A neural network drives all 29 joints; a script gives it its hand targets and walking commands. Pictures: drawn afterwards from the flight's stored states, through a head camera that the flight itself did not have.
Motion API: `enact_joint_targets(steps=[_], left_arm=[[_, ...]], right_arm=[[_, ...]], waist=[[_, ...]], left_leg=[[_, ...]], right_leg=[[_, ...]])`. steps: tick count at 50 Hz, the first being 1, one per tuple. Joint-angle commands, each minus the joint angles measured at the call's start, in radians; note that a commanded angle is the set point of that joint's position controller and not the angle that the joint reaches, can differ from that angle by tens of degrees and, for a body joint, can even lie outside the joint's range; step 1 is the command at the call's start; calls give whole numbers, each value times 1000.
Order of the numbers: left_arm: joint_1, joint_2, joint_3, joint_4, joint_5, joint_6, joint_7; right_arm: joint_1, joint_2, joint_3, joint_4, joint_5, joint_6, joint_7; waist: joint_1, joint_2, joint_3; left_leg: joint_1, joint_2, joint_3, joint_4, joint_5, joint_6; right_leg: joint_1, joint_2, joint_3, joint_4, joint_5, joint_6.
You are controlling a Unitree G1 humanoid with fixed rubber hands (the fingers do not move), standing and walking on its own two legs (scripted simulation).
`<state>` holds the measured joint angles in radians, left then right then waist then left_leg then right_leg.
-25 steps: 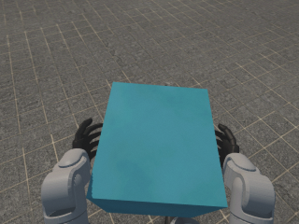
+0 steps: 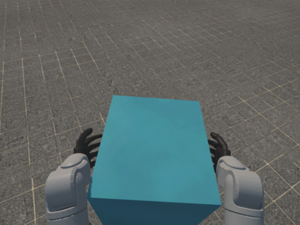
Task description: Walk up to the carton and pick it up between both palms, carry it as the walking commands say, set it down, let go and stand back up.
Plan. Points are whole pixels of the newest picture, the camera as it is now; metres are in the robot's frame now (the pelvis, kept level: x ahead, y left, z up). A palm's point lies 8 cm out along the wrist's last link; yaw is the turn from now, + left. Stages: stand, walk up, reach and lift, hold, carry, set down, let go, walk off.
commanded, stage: carry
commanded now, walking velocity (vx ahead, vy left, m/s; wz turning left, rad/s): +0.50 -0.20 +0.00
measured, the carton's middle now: (151, 163) +0.28 +0.00 +0.01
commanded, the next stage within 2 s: none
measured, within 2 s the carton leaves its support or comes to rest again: neither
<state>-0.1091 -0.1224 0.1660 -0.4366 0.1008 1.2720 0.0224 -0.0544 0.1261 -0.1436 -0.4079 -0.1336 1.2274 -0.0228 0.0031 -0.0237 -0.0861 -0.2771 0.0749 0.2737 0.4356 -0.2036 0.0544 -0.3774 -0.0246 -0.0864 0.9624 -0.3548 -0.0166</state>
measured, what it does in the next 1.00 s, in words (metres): walks ahead: right foot, then left foot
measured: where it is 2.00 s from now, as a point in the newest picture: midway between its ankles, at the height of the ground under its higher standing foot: (186, 111)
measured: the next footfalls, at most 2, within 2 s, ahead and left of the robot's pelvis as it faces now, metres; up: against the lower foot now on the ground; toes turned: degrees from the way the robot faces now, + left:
right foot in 0.32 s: +0.35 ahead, -0.22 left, +0.00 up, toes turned -10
left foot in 0.78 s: +0.60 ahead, -0.09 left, +0.00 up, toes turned +16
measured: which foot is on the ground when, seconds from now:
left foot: down 0.00-0.32, up 0.34-0.76, down 0.78-1.00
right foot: up 0.00-0.30, down 0.32-0.84, up 0.86-1.00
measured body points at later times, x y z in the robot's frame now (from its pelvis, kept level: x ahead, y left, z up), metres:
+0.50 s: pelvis +0.27 -0.15 +0.01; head +0.34 -0.17 +0.45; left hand +0.53 +0.03 +0.06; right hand +0.55 -0.31 +0.04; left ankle +0.21 -0.03 -0.67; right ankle +0.31 -0.22 -0.74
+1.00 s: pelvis +0.59 -0.20 +0.01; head +0.61 -0.20 +0.46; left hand +0.86 -0.05 +0.07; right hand +0.83 -0.38 +0.06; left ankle +0.56 -0.10 -0.74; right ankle +0.57 -0.35 -0.67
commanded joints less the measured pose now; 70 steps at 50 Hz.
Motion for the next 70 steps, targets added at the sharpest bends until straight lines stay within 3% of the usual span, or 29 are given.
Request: enact_joint_targets(steps=[1,4,12,14,15,16,17,18,19,21,29,35,39,40,41,42,43,45,47,51,53,57,60,61,62,63,65,69,70], left_arm=[[-465,-802,-758,-50,-409,-21,-233],[-448,-818,-782,-90,-389,-44,-213],[-450,-759,-793,-161,-375,-24,-188],[-381,-757,-783,-109,-382,-7,-194],[-412,-755,-791,-144,-386,-18,-200],[-382,-760,-781,-133,-375,-18,-199],[-378,-695,-765,-116,-363,-31,-203],[-313,-732,-746,-67,-356,-25,-212],[-379,-772,-740,-92,-374,-37,-212],[-449,-835,-761,-156,-404,-61,-213],[-369,-792,-787,-137,-423,-61,-228],[-391,-753,-789,-129,-425,-39,-232],[-442,-725,-798,-138,-431,-26,-231],[-432,-708,-767,-91,-417,-22,-230],[-485,-698,-763,-118,-417,-13,-232],[-515,-744,-765,-129,-425,-14,-235],[-435,-760,-749,-53,-411,-16,-237],[-488,-796,-768,-68,-429,-37,-233],[-409,-832,-747,-21,-381,-58,-223],[-439,-840,-789,-127,-388,-82,-203],[-415,-802,-782,-152,-380,-74,-191],[-404,-757,-773,-136,-378,-42,-189],[-352,-746,-761,-99,-383,-23,-202],[-368,-700,-764,-106,-384,-38,-207],[-361,-709,-763,-114,-382,-42,-210],[-354,-757,-741,-64,-376,-35,-212],[-359,-805,-732,-59,-384,-56,-217],[-442,-849,-760,-127,-441,-91,-236],[-467,-863,-772,-130,-450,-90,-241]], right_arm=[[-554,788,755,-177,435,2,216],[-529,790,759,-185,461,-2,228],[-523,708,750,-247,448,17,226],[-476,684,756,-223,443,27,218],[-523,699,764,-229,445,24,222],[-455,703,748,-176,426,34,224],[-539,713,777,-211,440,34,226],[-532,702,778,-213,444,31,231],[-560,735,790,-194,455,18,229],[-603,812,796,-221,468,-6,226],[-465,751,773,-238,412,-24,183],[-471,708,748,-188,389,0,195],[-471,717,730,-116,397,12,205],[-485,749,727,-94,403,16,202],[-478,735,726,-110,383,3,202],[-504,778,745,-102,413,-5,208],[-492,763,754,-134,426,-8,206],[-530,801,760,-139,421,-13,208],[-550,833,778,-150,454,-23,223],[-557,788,783,-215,485,-33,228],[-519,776,768,-219,482,-26,228],[-484,714,758,-218,451,-2,219],[-428,679,750,-172,418,18,217],[-484,683,770,-192,432,18,222],[-509,705,765,-177,428,20,223],[-534,732,770,-172,448,12,226],[-520,795,771,-120,458,-3,228],[-572,829,792,-219,456,-46,201],[-594,817,794,-244,447,-53,190]], waist=[[-23,59,-153],[-28,125,-142],[-28,251,-109],[-20,198,-168],[-2,169,-253],[22,37,-307],[37,-322,-389],[32,-284,-365],[25,-235,-346],[15,-110,-337],[22,-56,-266],[24,-95,-125],[-6,-32,-186],[-33,-39,-283],[-63,136,-357],[-37,336,-334],[-17,160,-307],[-28,21,-235],[-16,72,-200],[-31,138,-172],[-28,245,-139],[-25,250,-172],[11,62,-298],[24,-193,-358],[40,-321,-370],[34,-217,-331],[20,-95,-333],[13,-139,-319],[15,-83,-317]], left_leg=[[399,368,-398,-319,24,89],[387,288,-230,-310,251,25],[312,237,-52,-238,228,-55],[320,202,-24,-63,426,-78],[261,156,13,128,420,-104],[133,133,3,324,211,-119],[-209,-26,-22,616,-281,-148],[-352,-13,-172,739,-371,-90],[-366,10,-249,748,-364,-58],[-375,67,-252,679,-247,-50],[-345,21,-133,317,-117,-64],[-263,-10,-56,129,35,-39],[63,-67,35,16,115,-8],[317,-8,-35,-29,75,28],[535,259,-483,-99,-130,169],[605,451,-818,-206,117,276],[520,483,-778,-195,125,271],[490,417,-554,-208,268,183],[426,318,-344,-240,215,90],[356,256,-165,-289,229,35],[354,205,-80,-260,329,1],[288,226,-38,-164,310,-51],[133,119,7,253,187,-108],[-103,31,-11,515,-32,-128],[-311,-54,-79,727,-359,-96],[-414,-13,-211,801,-376,-61],[-381,74,-255,780,-261,-35],[-314,63,-209,574,-187,-45],[-306,40,-193,545,-171,-46]], right_leg=[[-356,-130,107,-8,120,37],[-280,-93,-17,-157,227,54],[-24,-47,-123,-493,379,33],[111,-31,-135,-581,336,21],[290,-11,-151,-590,305,4],[452,-54,-117,-573,201,-9],[685,-323,349,-702,155,-102],[694,-361,424,-768,134,-159],[640,-358,372,-756,168,-150],[612,-313,235,-700,378,-155],[606,-261,85,-789,441,-195],[535,-187,-51,-749,697,-155],[410,-128,-133,-503,1003,-62],[273,-119,-138,-340,931,-21],[11,-23,-105,-3,678,47],[-238,78,42,298,-43,64],[-289,-16,193,411,-63,28],[-364,-54,183,338,6,2],[-324,-96,107,131,118,15],[-207,-75,-34,-252,202,33],[-151,-40,-81,-425,274,34],[62,-50,-106,-502,391,25],[425,-21,-161,-528,209,17],[597,-227,165,-614,139,-65],[650,-353,441,-739,168,-175],[660,-366,410,-732,256,-196],[548,-325,262,-679,296,-175],[496,-285,141,-757,275,-160],[502,-282,141,-780,262,-169]])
